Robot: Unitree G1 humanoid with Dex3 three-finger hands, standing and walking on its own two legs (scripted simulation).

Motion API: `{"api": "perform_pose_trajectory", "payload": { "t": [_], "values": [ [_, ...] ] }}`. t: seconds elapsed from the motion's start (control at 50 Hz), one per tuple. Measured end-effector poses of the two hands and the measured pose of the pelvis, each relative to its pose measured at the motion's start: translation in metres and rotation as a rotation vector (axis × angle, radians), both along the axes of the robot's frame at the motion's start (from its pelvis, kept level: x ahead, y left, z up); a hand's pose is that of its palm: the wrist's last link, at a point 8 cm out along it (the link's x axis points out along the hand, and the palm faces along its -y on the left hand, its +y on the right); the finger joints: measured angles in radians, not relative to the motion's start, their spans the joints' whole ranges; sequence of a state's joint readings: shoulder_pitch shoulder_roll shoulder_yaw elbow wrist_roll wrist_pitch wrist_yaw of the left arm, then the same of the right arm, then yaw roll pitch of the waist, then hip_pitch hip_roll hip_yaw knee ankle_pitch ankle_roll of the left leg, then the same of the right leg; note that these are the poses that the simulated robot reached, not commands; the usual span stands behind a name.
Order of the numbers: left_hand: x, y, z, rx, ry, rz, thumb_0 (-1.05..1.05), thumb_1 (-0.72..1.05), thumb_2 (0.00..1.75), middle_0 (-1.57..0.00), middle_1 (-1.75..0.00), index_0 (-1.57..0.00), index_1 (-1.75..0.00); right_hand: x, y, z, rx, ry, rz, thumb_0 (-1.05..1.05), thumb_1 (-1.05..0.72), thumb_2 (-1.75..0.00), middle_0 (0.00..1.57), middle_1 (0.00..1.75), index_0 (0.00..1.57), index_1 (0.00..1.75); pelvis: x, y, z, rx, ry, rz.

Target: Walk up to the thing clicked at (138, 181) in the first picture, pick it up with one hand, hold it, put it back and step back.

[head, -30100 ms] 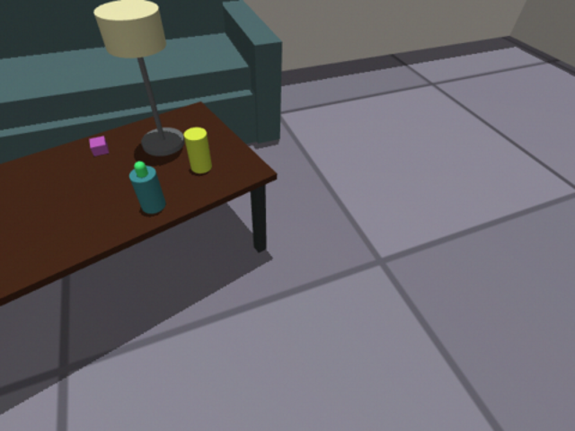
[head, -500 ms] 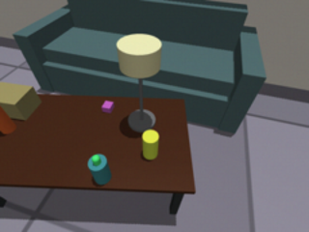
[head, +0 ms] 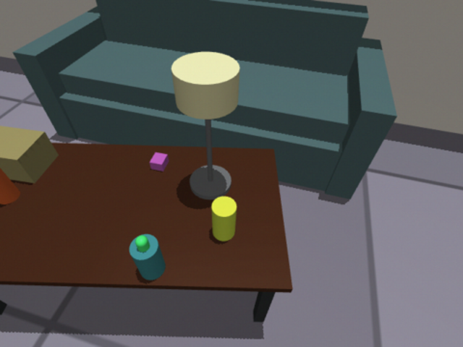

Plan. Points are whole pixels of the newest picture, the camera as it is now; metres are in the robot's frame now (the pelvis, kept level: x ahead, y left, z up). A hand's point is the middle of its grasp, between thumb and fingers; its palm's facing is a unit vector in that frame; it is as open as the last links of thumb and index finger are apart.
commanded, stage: stand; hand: left
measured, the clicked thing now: (147, 254) +0.40 +0.21 -0.24
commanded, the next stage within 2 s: step back in 0.88 s
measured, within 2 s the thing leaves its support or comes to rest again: neither
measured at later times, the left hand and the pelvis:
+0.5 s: hand out of the picture +0.07 +0.25 -0.16, palm faces -0.02 -0.94 -0.34, open 7.3 cm; pelvis +0.01 +0.00 +0.00, yaw +0 degrees
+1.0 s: hand out of the picture +0.08 +0.26 -0.16, palm faces +0.01 -0.93 -0.36, open 7.3 cm; pelvis -0.01 +0.00 -0.01, yaw +0 degrees
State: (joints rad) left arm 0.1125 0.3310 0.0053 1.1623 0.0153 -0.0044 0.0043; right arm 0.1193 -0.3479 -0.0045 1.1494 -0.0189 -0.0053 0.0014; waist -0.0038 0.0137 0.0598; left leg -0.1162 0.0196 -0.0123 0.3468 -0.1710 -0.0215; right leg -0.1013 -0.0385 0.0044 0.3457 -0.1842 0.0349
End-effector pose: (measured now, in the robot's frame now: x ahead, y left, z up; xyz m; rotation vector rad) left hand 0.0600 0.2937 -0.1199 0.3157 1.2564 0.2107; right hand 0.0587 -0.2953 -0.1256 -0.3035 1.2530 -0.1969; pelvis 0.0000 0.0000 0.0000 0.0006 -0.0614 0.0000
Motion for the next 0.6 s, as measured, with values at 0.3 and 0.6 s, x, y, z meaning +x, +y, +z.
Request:
{"api": "perform_pose_trajectory", "payload": {
  "t": [0.3, 0.6],
  "values": [
    [0.0055, -0.0012, 0.0, -0.003, -0.001, -0.002, 0.0, 0.9, 0.9, -0.2, -0.3, -0.21, -0.3, 0.0044, -0.0025, 0.0011, -0.004, 0.005, -0.002, 0.0, -0.9, -0.9, 0.2, 0.3, 0.2, 0.3, 0.0047, -0.0006, 0.0004, -0.001, 0.003, 0.0],
    [0.0085, -0.0003, 0.0005, -0.002, -0.005, -0.004, 0.0, 0.9, 0.9, -0.2, -0.3, -0.21, -0.3, 0.0071, -0.0024, 0.0022, -0.002, 0.003, 0.001, 0.0, -0.9, -0.9, 0.2, 0.3, 0.2, 0.3, 0.0063, -0.0016, 0.0007, -0.001, 0.009, 0.001]
  ]
}}
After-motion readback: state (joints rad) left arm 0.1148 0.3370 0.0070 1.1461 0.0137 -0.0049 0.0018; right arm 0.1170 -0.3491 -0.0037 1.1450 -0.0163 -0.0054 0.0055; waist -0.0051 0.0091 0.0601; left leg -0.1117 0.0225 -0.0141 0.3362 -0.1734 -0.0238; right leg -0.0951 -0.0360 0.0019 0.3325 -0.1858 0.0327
